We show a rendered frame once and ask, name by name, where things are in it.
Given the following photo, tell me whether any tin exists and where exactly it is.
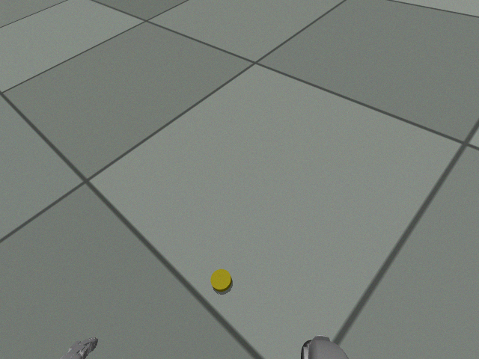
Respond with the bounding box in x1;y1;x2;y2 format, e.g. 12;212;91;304
210;269;232;292

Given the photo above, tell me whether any left robot hand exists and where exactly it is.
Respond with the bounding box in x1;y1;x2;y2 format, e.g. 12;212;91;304
60;337;98;359

